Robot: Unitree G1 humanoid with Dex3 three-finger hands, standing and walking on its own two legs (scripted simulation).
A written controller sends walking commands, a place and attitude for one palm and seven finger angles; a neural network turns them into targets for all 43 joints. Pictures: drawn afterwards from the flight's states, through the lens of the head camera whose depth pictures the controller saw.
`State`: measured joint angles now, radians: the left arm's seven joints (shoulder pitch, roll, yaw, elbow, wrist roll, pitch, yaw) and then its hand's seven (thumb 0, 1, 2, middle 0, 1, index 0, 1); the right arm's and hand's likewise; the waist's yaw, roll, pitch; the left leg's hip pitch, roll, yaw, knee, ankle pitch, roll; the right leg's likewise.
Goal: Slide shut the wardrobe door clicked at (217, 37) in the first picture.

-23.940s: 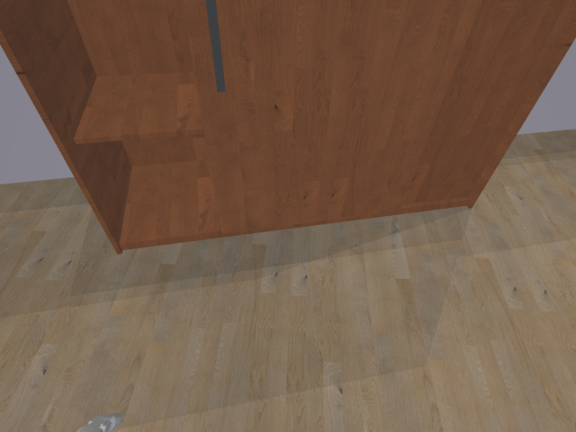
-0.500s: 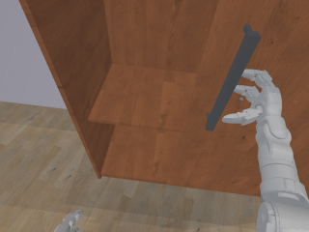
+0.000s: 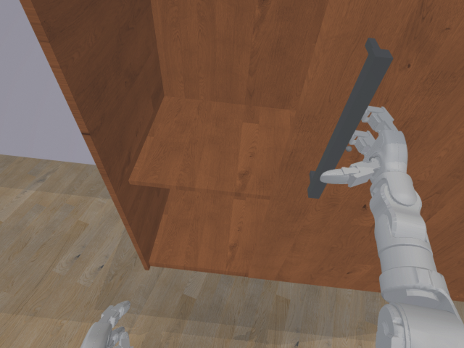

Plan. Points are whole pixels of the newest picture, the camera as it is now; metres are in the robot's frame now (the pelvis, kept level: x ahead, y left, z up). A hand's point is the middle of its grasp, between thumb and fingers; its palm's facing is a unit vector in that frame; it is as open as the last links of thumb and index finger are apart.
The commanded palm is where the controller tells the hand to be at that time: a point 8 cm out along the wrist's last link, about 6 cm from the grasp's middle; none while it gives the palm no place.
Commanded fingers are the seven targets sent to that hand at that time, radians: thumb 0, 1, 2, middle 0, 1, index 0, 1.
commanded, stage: slide the fingers in behind the handle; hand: right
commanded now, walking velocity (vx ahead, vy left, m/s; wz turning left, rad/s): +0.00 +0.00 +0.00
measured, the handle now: (337, 132) +0.47 -0.14 +0.14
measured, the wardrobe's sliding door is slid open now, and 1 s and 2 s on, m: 0.43 0.43 0.43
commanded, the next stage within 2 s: grip the handle and tug to test in 0.78 s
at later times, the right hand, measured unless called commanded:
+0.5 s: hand (345, 151) +0.41 -0.14 +0.15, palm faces +0.07 +1.00 -0.01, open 14.0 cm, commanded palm +0.38 -0.19 +0.15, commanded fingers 0.00 0.50 -0.30 0.30 1.20 0.30 1.20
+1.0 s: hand (347, 149) +0.41 -0.14 +0.16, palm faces +0.05 +1.00 +0.00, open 13.7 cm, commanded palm +0.38 -0.19 +0.15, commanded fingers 0.00 0.17 -0.44 0.34 1.25 0.34 1.25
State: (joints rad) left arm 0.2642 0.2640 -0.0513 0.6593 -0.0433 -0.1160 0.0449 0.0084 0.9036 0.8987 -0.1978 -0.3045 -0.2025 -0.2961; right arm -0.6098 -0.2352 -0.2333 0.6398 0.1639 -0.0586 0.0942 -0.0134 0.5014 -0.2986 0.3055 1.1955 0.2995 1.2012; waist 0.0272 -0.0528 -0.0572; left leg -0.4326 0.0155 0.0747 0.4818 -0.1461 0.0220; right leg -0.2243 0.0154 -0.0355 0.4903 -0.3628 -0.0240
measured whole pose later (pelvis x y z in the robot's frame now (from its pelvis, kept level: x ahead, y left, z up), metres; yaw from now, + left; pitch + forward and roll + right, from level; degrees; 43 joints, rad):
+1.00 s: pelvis -0.01 +0.00 +0.00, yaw +1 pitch +4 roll +0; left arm 0.29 0.26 -0.05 0.68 -0.05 -0.14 0.05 0.01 0.90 0.90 -0.20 -0.30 -0.20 -0.30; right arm -0.62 -0.23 -0.23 0.67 0.16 -0.10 0.07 -0.01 0.46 -0.32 0.31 1.20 0.30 1.21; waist 0.03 -0.05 -0.05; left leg -0.43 0.02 0.06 0.47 -0.12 0.02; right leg -0.22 0.02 -0.05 0.49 -0.35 -0.02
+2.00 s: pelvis +0.00 +0.00 +0.00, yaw +1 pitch +4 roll +0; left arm 0.26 0.25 -0.04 0.67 -0.04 -0.16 0.03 0.01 0.90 0.90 -0.20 -0.30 -0.20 -0.30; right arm -0.49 -0.17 -0.19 0.48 0.15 -0.02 0.02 0.00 -0.53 -0.68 0.23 1.31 0.19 1.30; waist 0.01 -0.07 -0.06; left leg -0.38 0.01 0.06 0.46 -0.14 0.02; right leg -0.16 0.01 -0.05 0.45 -0.35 -0.02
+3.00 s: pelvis +0.01 -0.02 +0.00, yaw -3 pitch +3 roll +1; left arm 0.27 0.22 -0.05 0.72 -0.03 -0.16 0.01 0.01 0.90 0.90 -0.20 -0.30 -0.20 -0.30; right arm -0.53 -0.07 0.01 0.44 0.13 0.03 -0.13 0.00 -0.65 -0.89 0.13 1.20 0.07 1.22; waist -0.04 -0.07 -0.06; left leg -0.38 0.06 0.11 0.50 -0.18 -0.01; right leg -0.18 0.06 0.01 0.50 -0.38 -0.04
